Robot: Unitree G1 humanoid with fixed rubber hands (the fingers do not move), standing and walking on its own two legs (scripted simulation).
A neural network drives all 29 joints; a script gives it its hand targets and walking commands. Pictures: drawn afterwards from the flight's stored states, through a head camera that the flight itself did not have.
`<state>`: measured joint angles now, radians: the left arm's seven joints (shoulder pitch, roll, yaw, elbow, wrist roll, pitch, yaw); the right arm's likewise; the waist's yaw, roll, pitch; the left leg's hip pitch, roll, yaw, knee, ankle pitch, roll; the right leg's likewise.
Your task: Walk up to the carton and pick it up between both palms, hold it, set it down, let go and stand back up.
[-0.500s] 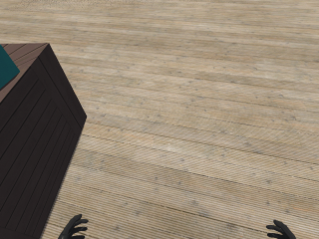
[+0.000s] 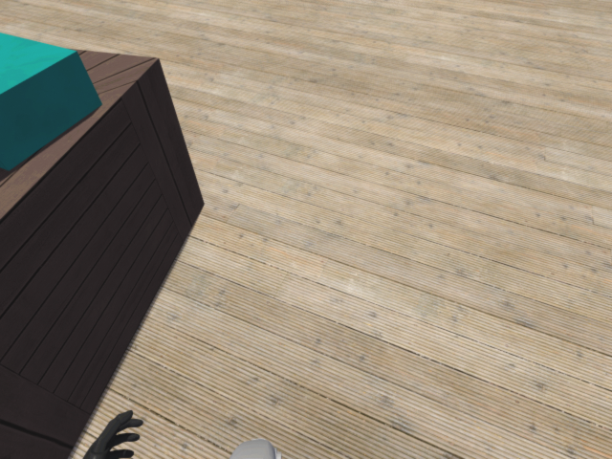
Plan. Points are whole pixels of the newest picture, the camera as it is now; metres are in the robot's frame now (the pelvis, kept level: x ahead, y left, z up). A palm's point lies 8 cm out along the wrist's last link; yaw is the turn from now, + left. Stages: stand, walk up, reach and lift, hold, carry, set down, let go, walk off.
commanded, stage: walk up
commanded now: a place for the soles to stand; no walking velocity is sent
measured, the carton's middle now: out of the picture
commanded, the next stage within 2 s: none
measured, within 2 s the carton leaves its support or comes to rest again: neither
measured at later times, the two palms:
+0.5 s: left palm (45, 397) +0.21 +0.39 -0.07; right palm (466, 324) +0.34 -0.23 -0.10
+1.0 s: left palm out of the picture +0.14 +0.39 -0.13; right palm (288, 158) +0.70 +0.08 -0.06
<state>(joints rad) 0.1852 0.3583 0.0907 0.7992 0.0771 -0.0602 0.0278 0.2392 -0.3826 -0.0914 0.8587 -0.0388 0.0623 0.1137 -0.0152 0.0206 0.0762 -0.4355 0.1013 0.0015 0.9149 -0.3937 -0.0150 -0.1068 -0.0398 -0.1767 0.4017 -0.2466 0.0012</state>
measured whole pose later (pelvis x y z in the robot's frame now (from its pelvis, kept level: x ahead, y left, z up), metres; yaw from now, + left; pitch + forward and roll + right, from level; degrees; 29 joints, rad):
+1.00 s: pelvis +0.36 +0.14 -0.04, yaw +49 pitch -3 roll +0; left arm 0.43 0.48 0.06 0.53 0.02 0.02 -0.06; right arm 0.22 -0.46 -0.05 0.49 -0.01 -0.01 0.00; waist 0.07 -0.07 0.15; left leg -0.47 -0.04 0.00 0.82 -0.29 0.04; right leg -0.31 -0.11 -0.09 1.23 -0.57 -0.01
